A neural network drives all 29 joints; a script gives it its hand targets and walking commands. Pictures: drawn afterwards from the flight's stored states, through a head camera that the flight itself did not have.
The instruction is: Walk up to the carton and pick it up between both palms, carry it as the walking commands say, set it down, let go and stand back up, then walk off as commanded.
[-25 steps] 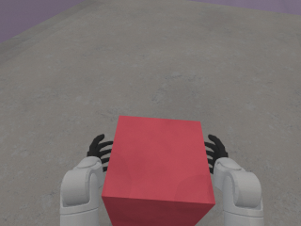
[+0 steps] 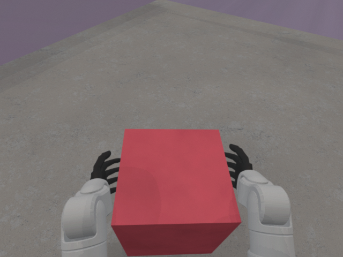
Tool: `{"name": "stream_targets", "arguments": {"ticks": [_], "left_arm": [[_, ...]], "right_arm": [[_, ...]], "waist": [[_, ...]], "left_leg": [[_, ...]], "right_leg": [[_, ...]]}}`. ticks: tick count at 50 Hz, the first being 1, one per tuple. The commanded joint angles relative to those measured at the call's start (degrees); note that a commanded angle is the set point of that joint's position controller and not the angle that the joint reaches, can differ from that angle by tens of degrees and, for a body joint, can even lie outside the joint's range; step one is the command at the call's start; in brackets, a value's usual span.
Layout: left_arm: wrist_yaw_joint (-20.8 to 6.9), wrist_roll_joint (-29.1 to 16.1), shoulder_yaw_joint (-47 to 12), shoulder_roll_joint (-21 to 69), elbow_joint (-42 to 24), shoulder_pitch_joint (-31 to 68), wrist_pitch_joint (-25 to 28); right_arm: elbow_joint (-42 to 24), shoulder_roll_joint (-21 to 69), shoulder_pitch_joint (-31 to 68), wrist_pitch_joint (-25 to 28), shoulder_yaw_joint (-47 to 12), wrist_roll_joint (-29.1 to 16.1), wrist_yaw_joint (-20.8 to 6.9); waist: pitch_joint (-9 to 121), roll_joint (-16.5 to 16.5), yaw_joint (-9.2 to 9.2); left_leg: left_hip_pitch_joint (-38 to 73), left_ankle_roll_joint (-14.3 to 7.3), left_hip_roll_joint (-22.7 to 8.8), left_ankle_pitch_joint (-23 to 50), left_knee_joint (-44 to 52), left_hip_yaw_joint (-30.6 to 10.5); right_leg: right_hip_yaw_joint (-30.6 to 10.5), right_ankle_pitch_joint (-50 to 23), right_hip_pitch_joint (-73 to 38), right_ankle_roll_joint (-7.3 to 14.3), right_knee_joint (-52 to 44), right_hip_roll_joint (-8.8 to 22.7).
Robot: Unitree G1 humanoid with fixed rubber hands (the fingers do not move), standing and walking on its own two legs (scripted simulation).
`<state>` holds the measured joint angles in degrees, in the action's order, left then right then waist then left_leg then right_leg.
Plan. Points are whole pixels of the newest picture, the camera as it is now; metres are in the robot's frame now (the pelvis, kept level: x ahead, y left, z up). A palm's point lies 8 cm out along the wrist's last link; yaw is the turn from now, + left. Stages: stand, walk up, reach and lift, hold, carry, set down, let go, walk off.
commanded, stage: carry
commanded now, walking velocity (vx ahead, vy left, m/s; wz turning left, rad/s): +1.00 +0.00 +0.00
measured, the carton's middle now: (171, 195) +0.27 +0.02 +0.01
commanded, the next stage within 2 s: none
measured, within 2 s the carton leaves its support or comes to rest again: neither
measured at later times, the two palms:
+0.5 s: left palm (143, 74) +0.70 +0.13 +0.07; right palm (226, 72) +0.73 -0.16 +0.07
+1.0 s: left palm (161, 18) +1.18 +0.10 +0.09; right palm (221, 21) +1.14 -0.20 +0.10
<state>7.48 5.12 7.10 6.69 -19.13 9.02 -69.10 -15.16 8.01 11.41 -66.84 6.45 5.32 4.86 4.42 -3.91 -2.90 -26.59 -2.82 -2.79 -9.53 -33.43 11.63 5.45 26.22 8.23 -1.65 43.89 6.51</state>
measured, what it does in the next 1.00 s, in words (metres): walks ahead: right foot, then left foot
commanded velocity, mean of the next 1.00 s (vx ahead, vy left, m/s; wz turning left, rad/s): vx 0.91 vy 0.00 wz -0.11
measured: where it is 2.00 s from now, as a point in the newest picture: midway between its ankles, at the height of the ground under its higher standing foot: (193, 110)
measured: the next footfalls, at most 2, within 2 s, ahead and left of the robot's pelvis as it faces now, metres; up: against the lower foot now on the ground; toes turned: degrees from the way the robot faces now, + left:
right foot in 0.32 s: +0.49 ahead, -0.14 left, +0.00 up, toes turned -8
left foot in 0.66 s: +0.78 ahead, +0.10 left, +0.00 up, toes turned +10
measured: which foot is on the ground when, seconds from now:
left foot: down 0.00-0.36, up 0.38-0.64, down 0.66-1.00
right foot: up 0.00-0.30, down 0.32-0.70, up 0.72-1.00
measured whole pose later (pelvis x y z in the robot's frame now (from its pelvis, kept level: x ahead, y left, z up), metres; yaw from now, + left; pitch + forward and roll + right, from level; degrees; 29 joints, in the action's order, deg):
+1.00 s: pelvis +0.90 -0.02 +0.01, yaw -2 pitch +3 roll -2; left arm 6.4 7.8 4.1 7.7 -18.7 9.8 -70.7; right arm -19.0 7.5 7.9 -68.4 8.4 3.8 5.3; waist 4.6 -0.7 3.7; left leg 4.7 3.4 -6.7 -20.0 -14.9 11.1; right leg 7.5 8.9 33.9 0.2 36.8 4.1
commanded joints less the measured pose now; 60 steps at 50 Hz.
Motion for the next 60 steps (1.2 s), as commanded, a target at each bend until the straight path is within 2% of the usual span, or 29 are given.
{"name": "stream_targets", "arguments": {"ticks": [1, 3, 7, 10, 12, 13, 14, 15, 16, 17, 20, 26, 28, 30, 31, 32, 33, 35, 37, 42, 45, 48, 50, 51, 52, 53, 55, 57, 60], "left_arm": [[-18.5, -25.8, -43.5, 53.6, -7.2, 33.2, -0.1], [-17.9, -22.8, -40.0, 53.8, -3.7, 28.7, 0.3], [-16.1, -19.5, -38.5, 54.4, -2.2, 26.0, 1.7], [-15.0, -17.9, -38.7, 54.1, -3.5, 27.2, 1.6], [-14.3, -16.6, -38.3, 52.8, -3.0, 25.5, 1.6], [-14.0, -15.7, -37.9, 52.6, -3.0, 25.3, 1.5], [-13.8, -14.8, -36.9, 52.2, -1.7, 23.4, 1.4], [-13.6, -14.4, -36.3, 51.3, -1.4, 24.6, 1.6], [-13.3, -14.8, -36.0, 51.8, -1.4, 25.2, 1.5], [-13.5, -15.8, -36.7, 52.5, -3.0, 25.3, 1.6], [-14.8, -19.8, -40.5, 54.7, -7.2, 32.4, 2.2], [-17.2, -24.8, -43.9, 55.2, -8.3, 32.0, 2.3], [-18.0, -26.1, -44.4, 54.7, -9.7, 32.7, 2.1], [-18.3, -26.0, -44.9, 53.6, -10.9, 31.7, 1.9], [-18.4, -26.1, -45.0, 52.5, -11.1, 33.0, 1.8], [-18.3, -26.2, -45.5, 51.3, -12.1, 34.2, 1.4], [-18.4, -26.8, -45.9, 50.3, -11.0, 35.0, 0.6], [-18.3, -26.6, -45.4, 50.5, -12.7, 34.5, 0.3], [-18.1, -24.3, -43.6, 52.9, -7.4, 30.5, -0.1], [-16.8, -19.1, -38.7, 53.5, -0.7, 25.3, 0.6], [-15.3, -17.8, -39.5, 54.2, -3.7, 27.8, 1.4], [-14.6, -16.6, -39.0, 52.1, -5.5, 28.8, 0.9], [-14.6, -16.7, -39.1, 51.9, -3.8, 28.2, 0.1], [-14.9, -17.3, -39.4, 52.2, -4.4, 27.7, -0.2], [-15.1, -17.2, -38.6, 51.2, -2.8, 26.1, -0.4], [-15.2, -17.2, -37.6, 51.0, -0.9, 25.8, -0.6], [-15.9, -18.6, -37.6, 51.7, -2.1, 26.7, -0.2], [-17.0, -22.0, -41.2, 54.0, -6.5, 32.3, 0.2], [-17.7, -24.2, -41.5, 56.1, -7.7, 31.6, 1.5]], "right_arm": [[-7.0, 54.5, 22.9, -0.5, -39.8, -21.0, -11.2], [-10.1, 56.1, 27.9, -0.5, -42.4, -23.0, -12.0], [-11.0, 55.9, 29.6, -0.8, -43.9, -25.8, -14.6], [-10.2, 54.3, 28.6, -1.8, -44.4, -26.6, -15.7], [-9.4, 53.3, 27.6, -2.5, -44.6, -27.1, -16.3], [-8.7, 53.0, 25.9, -2.9, -44.7, -26.9, -16.6], [-8.8, 51.3, 27.4, -3.4, -44.7, -26.7, -16.7], [-8.9, 50.9, 30.0, -3.7, -44.8, -27.4, -16.9], [-7.6, 50.2, 29.9, -3.5, -43.6, -27.6, -17.3], [-7.9, 50.7, 29.4, -3.0, -43.5, -27.7, -17.4], [-9.7, 52.7, 30.0, -2.0, -42.8, -26.3, -16.4], [-9.1, 54.5, 26.0, -0.8, -39.2, -21.3, -13.1], [-9.2, 54.3, 23.8, -0.3, -39.0, -19.6, -11.9], [-7.3, 54.1, 18.9, 0.1, -38.4, -18.5, -11.4], [-6.3, 53.7, 17.2, 0.2, -37.8, -17.9, -11.5], [-6.4, 53.6, 18.9, 0.1, -38.2, -18.1, -11.7], [-4.0, 52.4, 18.8, -0.3, -37.1, -18.5, -11.9], [-6.2, 52.9, 19.3, -0.3, -37.2, -19.8, -11.9], [-6.8, 52.8, 21.9, -0.7, -39.3, -20.5, -12.1], [-8.4, 55.4, 29.4, -1.5, -42.4, -24.7, -15.0], [-9.3, 55.3, 30.3, -1.9, -43.1, -27.0, -16.2], [-9.3, 54.5, 29.0, -2.6, -43.3, -27.0, -16.5], [-7.8, 53.1, 27.0, -3.3, -42.5, -25.7, -16.2], [-6.7, 51.9, 26.0, -3.8, -42.0, -24.5, -15.9], [-6.9, 50.5, 27.1, -4.1, -41.8, -24.1, -15.9], [-5.3, 50.2, 26.4, -4.3, -41.0, -23.6, -15.7], [-4.4, 51.9, 26.2, -3.5, -40.2, -23.1, -15.4], [-5.6, 53.8, 25.2, -2.7, -39.6, -22.5, -14.4], [-9.3, 55.8, 26.6, -1.2, -39.9, -22.2, -13.0]], "waist": [[19.5, 8.6, 5.49], [18.8, 7.0, 5.38], [13.2, 11.8, 5.51], [7.5, 15.9, 4.94], [13.7, 18.9, 3.12], [19.3, 14.6, 1.91], [24.1, 1.9, -0.48], [27.9, -15.9, 0.92], [23.5, -11.5, 1.91], [21.0, -2.2, 1.75], [18.3, 2.3, 1.23], [14.4, -5.7, 1.63], [14.5, -9.3, 2.48], [20.6, -3.7, 4.96], [24.3, 5.1, 7.50], [24.7, 20.1, 6.74], [24.0, 23.9, 5.70], [22.1, 14.3, 5.30], [18.6, 8.2, 5.26], [12.2, 10.3, 5.22], [7.5, 12.4, 4.80], [9.6, 20.2, 4.20], [14.7, 17.8, 2.88], [18.9, 12.4, 1.18], [23.1, -2.5, -0.11], [22.8, -15.0, 1.58], [18.9, -1.2, 1.80], [19.5, 0.9, 1.43], [22.3, -5.1, 1.72]], "left_leg": [[44.9, -6.9, -20.4, 9.6, 17.0, -32.5], [45.1, -5.5, -18.3, 13.2, 17.6, -26.3], [44.7, -3.1, -14.9, 23.6, 18.2, -16.3], [29.9, -0.3, -10.4, 25.2, 20.4, -7.3], [23.2, 1.2, -9.2, 41.2, 8.2, -0.2], [17.2, 2.0, -7.0, 44.7, -4.8, 1.7], [5.9, 3.7, -4.4, 32.6, -22.1, 1.4], [-7.5, 5.3, 3.6, -4.9, -37.9, -4.1], [-14.1, 3.4, 3.3, -15.6, -46.9, -11.3], [-15.3, 1.9, 0.1, -15.6, -47.4, -13.3], [-14.7, 2.6, -3.7, -9.3, -38.1, -14.0], [-3.9, 4.2, -4.7, -6.6, -3.0, -8.8], [4.1, 4.0, -0.2, 2.4, 7.2, -1.1], [24.5, 2.0, 3.5, 3.3, 7.9, 3.8], [38.2, 0.0, -2.6, -3.1, 8.7, -4.8], [47.7, -5.2, -15.7, -8.4, 14.6, -27.3], [51.5, -10.1, -22.1, 1.4, 16.8, -39.1], [49.3, -8.4, -23.6, 14.6, 16.2, -39.3], [43.5, -5.6, -20.5, 11.6, 17.3, -30.9], [40.9, -3.4, -17.6, 12.6, 21.2, -19.5], [34.4, 0.4, -11.9, 22.2, 21.7, -6.0], [31.9, 2.9, -10.3, 37.6, 15.4, 1.9], [26.6, 4.5, -7.9, 46.4, 1.1, 5.1], [19.0, 5.0, -7.4, 42.3, -10.8, 4.5], [7.7, 6.9, -3.7, 28.1, -29.0, 5.0], [-6.2, 7.5, 4.1, -12.7, -39.8, -0.8], [-9.6, 4.8, 0.8, -17.4, -40.8, -11.1], [-12.7, 5.7, -1.9, -12.0, -38.7, -11.2], [-4.7, 5.9, -3.1, -11.8, -20.7, -10.9]], "right_leg": [[-6.1, -3.6, 36.7, 1.5, 22.8, 0.1], [-5.7, -6.3, 35.9, 1.2, 15.7, 0.4], [0.8, -10.4, 34.7, 1.3, -0.2, -2.9], [8.9, -18.5, 18.8, 1.2, -15.4, -7.5], [13.7, -20.1, -0.7, 2.0, -16.7, -10.4], [11.5, -19.1, -13.7, 3.7, -14.2, -8.8], [-6.0, -10.0, -25.6, 8.1, -18.6, 2.4], [-34.2, -12.7, -36.4, 15.4, -25.9, 16.8], [-36.5, -27.8, -36.3, 17.6, -25.7, 19.2], [-31.2, -36.4, -33.6, 15.7, -23.6, 17.6], [-21.2, -27.1, -21.1, 12.7, -25.6, 16.6], [-8.4, -20.9, -11.9, 10.1, -30.8, 12.7], [-1.0, -27.9, -11.0, 7.9, -28.6, 9.5], [5.8, -44.9, -3.0, 5.4, -12.6, 5.8], [7.4, -42.4, 8.6, 3.0, 2.9, 2.1], [5.2, -17.2, 24.7, 0.7, 16.6, -4.4], [-2.8, -2.1, 33.2, 0.6, 27.6, -6.6], [-6.7, 0.3, 36.8, 1.5, 32.2, -2.0], [-6.6, -4.6, 34.7, 1.8, 24.7, 0.7], [-2.1, -10.3, 34.0, 1.5, 5.2, -0.6], [4.5, -18.0, 26.6, 1.7, -9.0, -3.9], [11.1, -23.3, 15.2, 2.4, -15.3, -9.3], [12.9, -24.1, -0.1, 4.1, -16.4, -11.4], [6.8, -22.8, -12.0, 6.6, -14.2, -7.9], [-13.5, -27.4, -21.8, 12.5, -17.6, 4.4], [-33.1, -40.2, -30.8, 18.0, -22.8, 13.3], [-30.5, -57.2, -27.9, 15.4, -22.6, 12.1], [-22.3, -52.1, -24.3, 15.4, -22.7, 11.6], [-16.8, -47.2, -16.0, 12.7, -24.4, 7.0]]}}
